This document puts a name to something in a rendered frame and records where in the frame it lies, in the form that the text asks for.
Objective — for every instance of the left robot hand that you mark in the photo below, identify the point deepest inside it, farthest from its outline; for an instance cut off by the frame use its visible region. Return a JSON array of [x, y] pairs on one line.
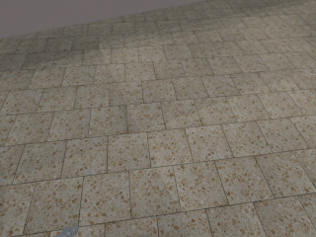
[[68, 231]]

